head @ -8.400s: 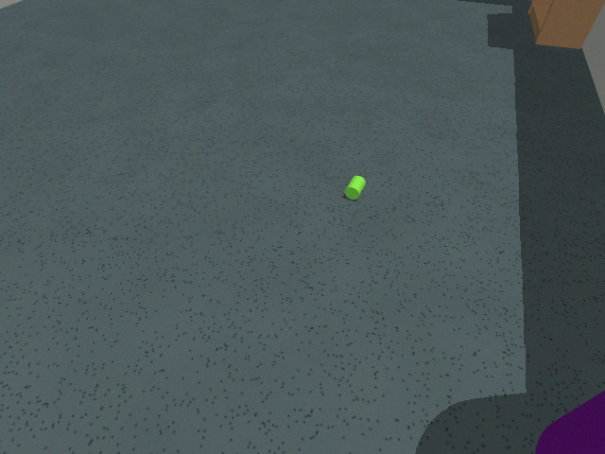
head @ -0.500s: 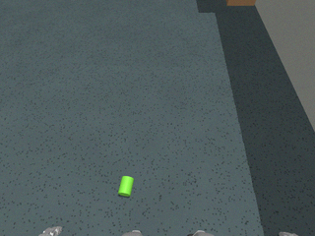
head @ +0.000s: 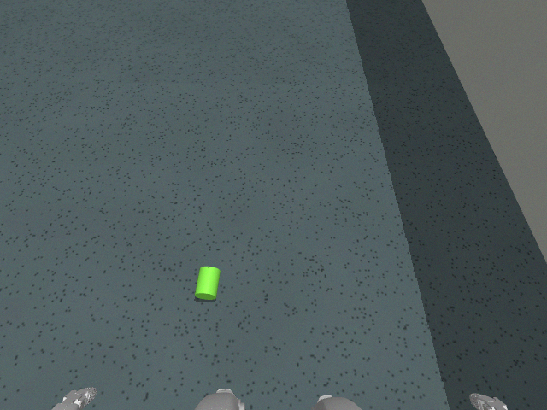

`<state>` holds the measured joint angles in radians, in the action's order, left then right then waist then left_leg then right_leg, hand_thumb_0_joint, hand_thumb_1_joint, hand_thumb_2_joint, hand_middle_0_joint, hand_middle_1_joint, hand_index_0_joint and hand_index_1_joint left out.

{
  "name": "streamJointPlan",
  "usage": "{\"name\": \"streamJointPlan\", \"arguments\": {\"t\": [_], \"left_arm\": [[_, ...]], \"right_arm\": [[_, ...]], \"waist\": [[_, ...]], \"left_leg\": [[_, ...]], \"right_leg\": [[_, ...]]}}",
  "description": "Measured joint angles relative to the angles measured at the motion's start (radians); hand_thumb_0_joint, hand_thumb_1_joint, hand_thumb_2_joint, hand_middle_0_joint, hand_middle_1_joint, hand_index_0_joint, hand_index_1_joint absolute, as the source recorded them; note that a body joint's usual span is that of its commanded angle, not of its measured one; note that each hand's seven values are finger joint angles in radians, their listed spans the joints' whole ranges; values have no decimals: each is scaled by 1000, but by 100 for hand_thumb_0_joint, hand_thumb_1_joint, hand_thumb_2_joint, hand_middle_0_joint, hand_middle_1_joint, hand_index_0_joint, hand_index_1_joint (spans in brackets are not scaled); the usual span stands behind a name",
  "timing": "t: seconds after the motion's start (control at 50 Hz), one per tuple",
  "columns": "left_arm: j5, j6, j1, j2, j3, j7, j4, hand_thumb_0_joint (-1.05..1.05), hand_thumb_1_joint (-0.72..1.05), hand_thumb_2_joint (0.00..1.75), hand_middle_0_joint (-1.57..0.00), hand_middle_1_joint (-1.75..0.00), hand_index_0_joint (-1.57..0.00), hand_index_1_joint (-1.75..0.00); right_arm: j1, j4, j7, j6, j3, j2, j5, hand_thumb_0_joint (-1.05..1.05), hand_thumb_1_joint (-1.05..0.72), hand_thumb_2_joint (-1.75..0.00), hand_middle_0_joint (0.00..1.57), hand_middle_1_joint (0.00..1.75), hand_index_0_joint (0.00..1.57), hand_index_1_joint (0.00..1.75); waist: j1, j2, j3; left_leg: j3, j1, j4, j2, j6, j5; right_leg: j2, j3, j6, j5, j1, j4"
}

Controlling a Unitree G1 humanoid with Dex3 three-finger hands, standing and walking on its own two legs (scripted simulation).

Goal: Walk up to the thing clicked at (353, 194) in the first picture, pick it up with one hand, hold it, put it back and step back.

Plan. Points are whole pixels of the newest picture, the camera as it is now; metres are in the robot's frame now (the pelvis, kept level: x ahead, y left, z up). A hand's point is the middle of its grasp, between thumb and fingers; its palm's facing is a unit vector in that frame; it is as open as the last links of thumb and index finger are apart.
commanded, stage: walk up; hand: left
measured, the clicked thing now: (207, 283) +0.54 +0.24 -0.72
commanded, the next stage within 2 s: stand in 1.82 s
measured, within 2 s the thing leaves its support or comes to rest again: neither
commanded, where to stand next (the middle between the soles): +0.18 -0.01 m, yaw +3 degrees
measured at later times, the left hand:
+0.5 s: hand out of the picture -0.03 +0.24 -0.15, palm faces +0.08 -0.93 -0.35, open 7.4 cm
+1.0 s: hand out of the picture -0.15 +0.23 -0.12, palm faces +0.07 -0.91 -0.41, open 7.4 cm
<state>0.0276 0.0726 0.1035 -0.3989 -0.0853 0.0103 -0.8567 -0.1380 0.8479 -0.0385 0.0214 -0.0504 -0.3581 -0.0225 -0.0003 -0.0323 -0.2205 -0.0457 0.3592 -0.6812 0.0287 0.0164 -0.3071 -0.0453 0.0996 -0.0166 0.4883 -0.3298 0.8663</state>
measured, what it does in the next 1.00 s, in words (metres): walks backwards: right foot, then left foot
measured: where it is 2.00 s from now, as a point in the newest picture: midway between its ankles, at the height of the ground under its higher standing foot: outside the picture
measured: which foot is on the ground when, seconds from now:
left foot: down 0.00-0.08, up 0.10-0.38, down 0.40-0.76, up 0.78-0.98, down 1.00-1.00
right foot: up 0.00-0.02, down 0.04-0.42, up 0.44-0.70, down 0.72-1.00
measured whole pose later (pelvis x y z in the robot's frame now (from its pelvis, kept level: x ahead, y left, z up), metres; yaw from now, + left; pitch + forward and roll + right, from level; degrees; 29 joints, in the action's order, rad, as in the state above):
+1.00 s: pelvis -0.18 -0.04 +0.01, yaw +3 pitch -2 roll +0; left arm 0.04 -0.04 0.27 -0.36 -0.07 -0.01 -0.94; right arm -0.23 0.94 0.03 0.01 -0.06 -0.40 -0.02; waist 0.03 0.05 -0.06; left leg 0.05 0.29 -0.62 0.01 -0.01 -0.39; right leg 0.03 0.01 -0.02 0.36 -0.16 0.56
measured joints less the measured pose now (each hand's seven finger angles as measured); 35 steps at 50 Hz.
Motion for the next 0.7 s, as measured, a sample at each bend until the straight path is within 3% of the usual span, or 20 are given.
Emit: {"name": "streamJointPlan", "arguments": {"t": [0.04, 0.08, 0.1, 0.14, 0.16, 0.24, 0.3, 0.36, 0.4, 0.44, 0.5, 0.54, 0.58, 0.62, 0.7], "left_arm": [[1, -10, 8, 2, -4, -4, -1, 1, 90, 90, -20, -30, -20, -30], [7, -19, 5, 32, -2, -6, -11, 1, 91, 90, -20, -30, -20, -30], [7, -21, 14, 39, 3, -12, -7, 1, 91, 90, -20, -30, -20, -30], [9, -24, 33, 41, 10, -19, 7, 1, 90, 90, -20, -30, -20, -30], [9, -24, 42, 43, 11, -19, 14, 1, 90, 90, -20, -30, -20, -30], [12, -18, 48, 57, 13, -10, 43, 1, 90, 90, -20, -30, -20, -30], [20, -14, 31, 56, 11, -6, 80, 1, 90, 90, -20, -30, -20, -30], [23, -16, 7, 49, 10, -4, 115, 1, 90, 90, -20, -30, -20, -30], [16, -17, -3, 39, 12, -6, 128, 1, 90, 90, -20, -30, -20, -30], [7, -9, -10, 14, 8, -7, 116, 1, 90, 90, -20, -30, -20, -30], [1, 5, 22, 19, 6, -3, 68, 1, 90, 90, -20, -30, -20, -30], [-5, 9, 51, 18, 4, -10, 40, 1, 90, 90, -20, -30, -20, -30], [-11, 2, 83, 12, 0, -18, 21, 1, 90, 90, -20, -30, -20, -30], [-12, -7, 111, 5, -1, -25, 0, 1, 90, 90, -20, -30, -20, -30], [-8, -36, 164, -2, 8, -30, -52, 1, 90, 90, -20, -30, -20, -30]], "right_arm": [[16, -9, 5, 8, 1, -13, 3, 0, -90, -89, 21, 30, 21, 31], [37, -1, 6, 21, -5, -36, 9, 0, -90, -89, 21, 30, 21, 31], [39, 3, 4, 27, -6, -38, 14, 0, -90, -89, 21, 30, 20, 31], [38, 11, 1, 37, -5, -30, 22, 1, -90, -89, 21, 30, 20, 30], [36, 11, 2, 37, -3, -29, 24, 1, -90, -89, 21, 30, 20, 30], [19, 4, -1, 23, 7, -46, 31, 0, -90, -89, 21, 30, 20, 30], [2, -2, -8, 11, 9, -55, 27, 0, -90, -89, 21, 30, 20, 30], [-16, 4, -7, 3, 7, -53, 16, 0, -90, -89, 20, 30, 20, 30], [-27, 13, -2, -3, 5, -47, 6, 0, -90, -89, 20, 30, 20, 30], [-24, 32, 4, -5, 6, -9, -9, 0, -90, -89, 20, 30, 20, 30], [-45, 35, 23, -4, 19, 8, -21, 1, -90, -89, 21, 30, 20, 30], [-51, 39, 23, -4, 21, 16, -26, 1, -90, -89, 21, 30, 20, 31], [-50, 38, 22, -10, 21, 22, -26, 1, -90, -89, 21, 30, 21, 31], [-43, 31, 26, -17, 18, 22, -24, 1, -90, -89, 21, 30, 21, 31], [-15, 6, 42, -18, 11, 7, -24, 1, -90, -89, 21, 30, 21, 31]], "waist": [[8, 13, 6], [-7, 82, -6], [-10, 90, 6], [12, 57, 35], [22, 43, 45], [27, 35, 76], [24, 40, 72], [18, 38, 56], [13, 28, 47], [28, -46, 22], [17, -35, 49], [14, -22, 69], [24, -24, 89], [28, -26, 102], [34, -17, 115]], "left_leg": [[-7, 26, -43, 16, -13, -9], [39, 39, -79, 52, -17, -7], [67, 53, -108, 36, -12, -55], [102, 85, -261, -38, -12, -207], [115, 94, -337, -69, -12, -237], [172, 96, -477, -128, -25, -227], [158, 44, -386, -108, -38, -223], [110, -32, -184, -72, -40, -203], [80, -97, -7, -59, -27, -112], [47, -121, 35, -96, -2, -59], [62, -105, 26, -64, 12, -43], [71, -105, 55, -36, 8, -16], [63, -100, 89, -19, 0, 14], [57, -91, 107, -11, -5, 34], [25, -62, 83, 8, -6, 36]], "right_leg": [[17, -28, 14, -79, 58, -161], [-23, -68, 28, -107, 83, -195], [-23, -77, 35, -111, 77, -191], [5, -52, 46, -119, 52, -179], [18, -38, 48, -132, 46, -187], [39, -38, 47, -196, 17, -242], [40, -61, 47, -226, -16, -248], [44, -100, 44, -239, -53, -224], [50, -123, 39, -235, -82, -183], [78, -83, 37, -222, -98, -137], [1, -36, 31, -8, -131, 51], [-39, -2, 33, 12, -130, 176], [-48, 29, 33, -11, -108, 221], [-27, 34, 23, -23, -50, 159], [36, -19, 5, 16, 101, -141]]}}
